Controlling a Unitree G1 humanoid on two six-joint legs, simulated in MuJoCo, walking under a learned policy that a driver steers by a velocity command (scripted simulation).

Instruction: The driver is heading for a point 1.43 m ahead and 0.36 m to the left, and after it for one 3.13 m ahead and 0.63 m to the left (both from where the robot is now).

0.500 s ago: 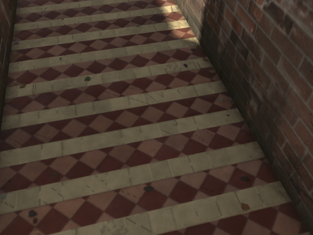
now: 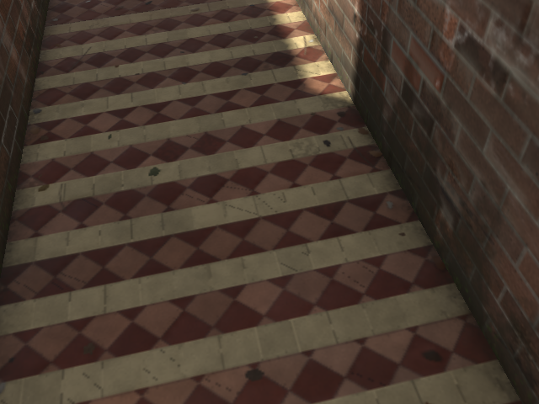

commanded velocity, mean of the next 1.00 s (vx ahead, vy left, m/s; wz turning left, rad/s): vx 0.48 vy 0.00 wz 0.39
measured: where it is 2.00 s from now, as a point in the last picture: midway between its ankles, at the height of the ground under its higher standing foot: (194, 249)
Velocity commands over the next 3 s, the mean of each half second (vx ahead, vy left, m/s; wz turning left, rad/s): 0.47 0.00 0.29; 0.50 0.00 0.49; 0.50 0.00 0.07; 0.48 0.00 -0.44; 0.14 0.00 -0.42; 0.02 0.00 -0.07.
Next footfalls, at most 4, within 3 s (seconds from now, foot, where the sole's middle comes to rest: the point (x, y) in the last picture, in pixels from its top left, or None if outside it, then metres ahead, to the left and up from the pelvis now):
0.36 left None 0.38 0.14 -0.78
0.84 right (299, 344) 0.70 0.01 -0.78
1.34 left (176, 306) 0.82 0.36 -0.78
1.88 right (221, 209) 1.19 0.26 -0.78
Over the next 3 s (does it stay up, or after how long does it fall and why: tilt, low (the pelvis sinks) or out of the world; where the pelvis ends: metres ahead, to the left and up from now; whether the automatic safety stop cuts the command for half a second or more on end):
stays up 1.25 0.35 -0.01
